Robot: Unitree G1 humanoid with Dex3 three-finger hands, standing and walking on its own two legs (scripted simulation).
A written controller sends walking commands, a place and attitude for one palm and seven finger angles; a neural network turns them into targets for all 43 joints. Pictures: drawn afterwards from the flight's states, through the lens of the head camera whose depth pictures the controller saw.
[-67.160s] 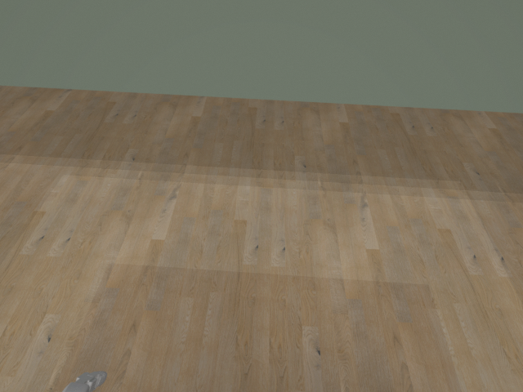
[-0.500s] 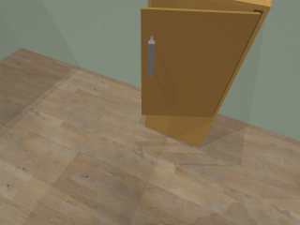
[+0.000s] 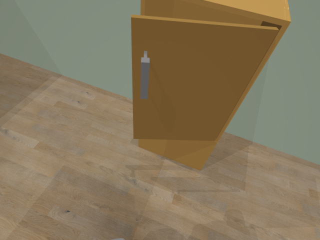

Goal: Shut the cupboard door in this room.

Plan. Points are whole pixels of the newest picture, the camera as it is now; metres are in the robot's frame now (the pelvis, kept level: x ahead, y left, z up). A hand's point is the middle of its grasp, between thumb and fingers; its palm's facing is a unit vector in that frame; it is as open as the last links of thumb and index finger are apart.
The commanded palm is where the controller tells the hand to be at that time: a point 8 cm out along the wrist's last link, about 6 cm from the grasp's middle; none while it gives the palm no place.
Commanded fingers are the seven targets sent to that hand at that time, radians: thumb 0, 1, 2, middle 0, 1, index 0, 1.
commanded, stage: take the last steps up to it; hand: left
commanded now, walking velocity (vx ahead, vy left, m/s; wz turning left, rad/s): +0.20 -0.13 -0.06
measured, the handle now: (144, 75) +0.59 +0.08 +0.07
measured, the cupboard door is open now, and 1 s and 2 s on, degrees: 23 23 23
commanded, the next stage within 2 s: come to a stop and stand still in 0.14 s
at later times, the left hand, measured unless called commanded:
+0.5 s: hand (128, 206) +0.24 +0.09 -0.15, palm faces -0.02 -0.98 -0.21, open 7.3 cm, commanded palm none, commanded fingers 0.00 0.90 0.90 -0.20 -0.30 -0.20 -0.30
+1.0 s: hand out of the picture +0.10 +0.19 -0.16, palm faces +0.08 -0.97 -0.23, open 7.4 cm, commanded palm none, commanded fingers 0.00 0.90 0.90 -0.20 -0.30 -0.20 -0.30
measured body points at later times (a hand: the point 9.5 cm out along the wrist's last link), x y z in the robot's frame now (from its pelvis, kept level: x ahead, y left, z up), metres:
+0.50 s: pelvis +0.13 -0.08 +0.01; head +0.19 -0.10 +0.45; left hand +0.24 +0.14 -0.13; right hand +0.13 -0.32 -0.16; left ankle +0.07 +0.05 -0.66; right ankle +0.18 -0.20 -0.72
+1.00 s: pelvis +0.09 -0.02 +0.02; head +0.12 +0.01 +0.47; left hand +0.10 +0.24 -0.14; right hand +0.18 -0.24 -0.12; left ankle +0.12 +0.07 -0.72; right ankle +0.05 -0.15 -0.69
